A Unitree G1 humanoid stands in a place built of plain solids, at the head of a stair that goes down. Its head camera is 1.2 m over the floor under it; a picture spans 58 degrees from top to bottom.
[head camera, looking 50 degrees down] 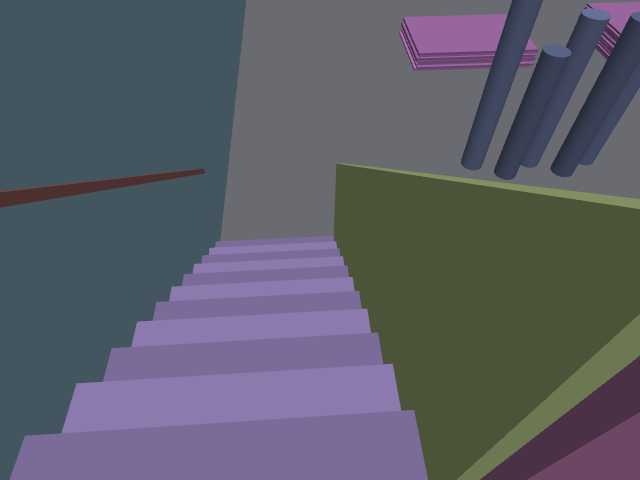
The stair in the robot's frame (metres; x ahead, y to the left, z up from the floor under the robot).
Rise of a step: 0.20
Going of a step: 0.24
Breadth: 1.20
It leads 4 degrees to the left of straight ahead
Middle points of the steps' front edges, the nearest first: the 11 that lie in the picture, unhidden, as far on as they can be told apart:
0.43 0.30 -0.20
0.67 0.32 -0.40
0.92 0.33 -0.59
1.16 0.35 -0.79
1.40 0.36 -0.99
1.64 0.38 -1.19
1.89 0.40 -1.39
2.13 0.41 -1.58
2.37 0.43 -1.78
2.61 0.44 -1.98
2.86 0.46 -2.18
